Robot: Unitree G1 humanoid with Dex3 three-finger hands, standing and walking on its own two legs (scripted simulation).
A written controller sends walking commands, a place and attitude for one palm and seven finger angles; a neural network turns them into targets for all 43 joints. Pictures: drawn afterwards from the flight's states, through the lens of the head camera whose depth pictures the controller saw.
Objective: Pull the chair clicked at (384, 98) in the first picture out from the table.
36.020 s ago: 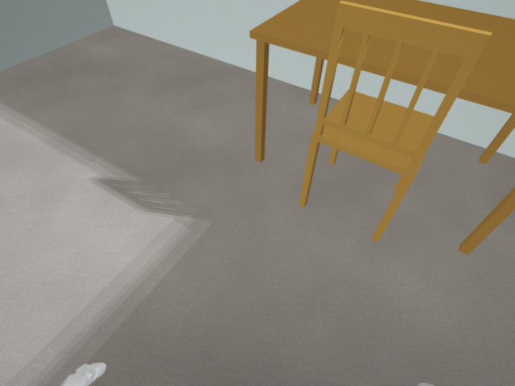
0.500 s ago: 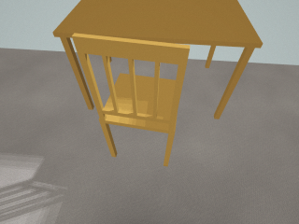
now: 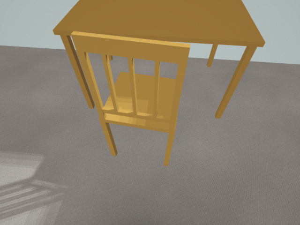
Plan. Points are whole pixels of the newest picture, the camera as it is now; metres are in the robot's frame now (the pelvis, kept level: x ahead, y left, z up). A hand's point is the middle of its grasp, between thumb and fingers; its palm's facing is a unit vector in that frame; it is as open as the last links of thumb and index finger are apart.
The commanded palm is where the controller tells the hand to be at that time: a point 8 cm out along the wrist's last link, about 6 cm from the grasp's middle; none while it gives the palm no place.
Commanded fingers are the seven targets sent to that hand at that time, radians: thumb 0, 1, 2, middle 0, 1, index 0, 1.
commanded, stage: look to check the result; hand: left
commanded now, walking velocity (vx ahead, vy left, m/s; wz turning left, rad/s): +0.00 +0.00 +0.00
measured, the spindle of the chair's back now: (133, 89) +0.63 +0.10 -0.07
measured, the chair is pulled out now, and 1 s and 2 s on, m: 0.29 0.29 0.29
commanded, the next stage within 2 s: take the last steps up to it in 0.36 s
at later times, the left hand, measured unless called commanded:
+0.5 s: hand out of the picture -0.01 +0.16 -0.17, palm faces +0.03 -0.98 -0.17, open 7.3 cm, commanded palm none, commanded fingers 0.00 0.90 0.90 -0.20 -0.30 -0.20 -0.30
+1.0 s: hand out of the picture +0.03 +0.14 -0.19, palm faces +0.00 -0.99 -0.16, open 7.3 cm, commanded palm none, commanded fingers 0.00 0.90 0.90 -0.20 -0.30 -0.20 -0.30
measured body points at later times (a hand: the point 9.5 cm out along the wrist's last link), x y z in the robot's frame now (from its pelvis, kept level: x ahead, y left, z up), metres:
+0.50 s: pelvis +0.00 +0.00 +0.00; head +0.03 -0.01 +0.45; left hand -0.01 +0.21 -0.16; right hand -0.02 -0.21 -0.16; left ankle +0.04 +0.10 -0.74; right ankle -0.05 -0.09 -0.74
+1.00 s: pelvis +0.07 -0.02 -0.01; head +0.10 -0.02 +0.43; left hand +0.03 +0.20 -0.17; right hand +0.04 -0.25 -0.17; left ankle +0.06 +0.08 -0.74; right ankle -0.04 -0.09 -0.73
